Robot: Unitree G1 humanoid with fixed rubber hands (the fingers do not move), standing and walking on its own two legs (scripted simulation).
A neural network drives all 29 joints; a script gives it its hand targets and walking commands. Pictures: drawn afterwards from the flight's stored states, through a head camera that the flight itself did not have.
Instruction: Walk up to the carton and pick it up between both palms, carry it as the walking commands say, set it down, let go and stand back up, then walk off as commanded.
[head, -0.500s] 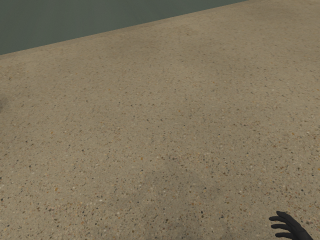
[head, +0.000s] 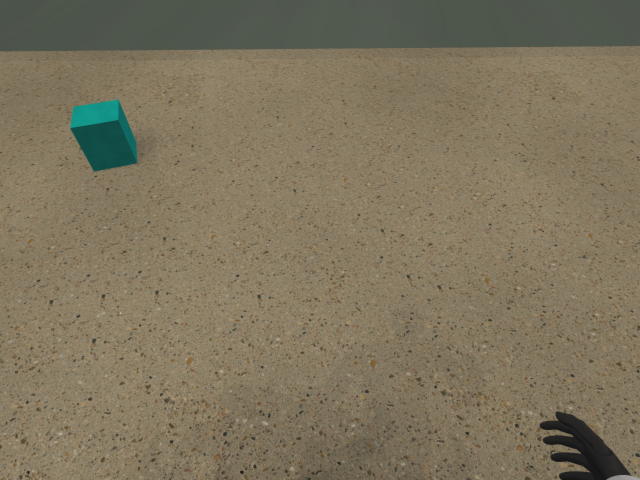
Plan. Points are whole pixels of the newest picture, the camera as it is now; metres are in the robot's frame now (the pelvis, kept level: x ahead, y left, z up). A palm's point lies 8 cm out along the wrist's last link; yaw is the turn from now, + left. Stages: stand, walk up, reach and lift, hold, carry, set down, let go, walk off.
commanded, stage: walk up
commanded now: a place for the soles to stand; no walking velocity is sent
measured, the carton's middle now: (106, 135) +1.78 +1.07 -0.64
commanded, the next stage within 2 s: none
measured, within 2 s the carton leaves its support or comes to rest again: neither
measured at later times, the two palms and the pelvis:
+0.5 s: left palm out of the picture +0.13 +0.42 -0.04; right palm (410, 217) +0.57 -0.16 -0.04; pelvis +0.25 +0.06 +0.00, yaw +18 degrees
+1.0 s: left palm (2, 275) +0.45 +0.53 -0.04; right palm (370, 190) +0.72 -0.11 -0.10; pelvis +0.50 +0.16 +0.00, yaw +25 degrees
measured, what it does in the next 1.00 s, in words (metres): walks ahead, turning left: right foot, then left foot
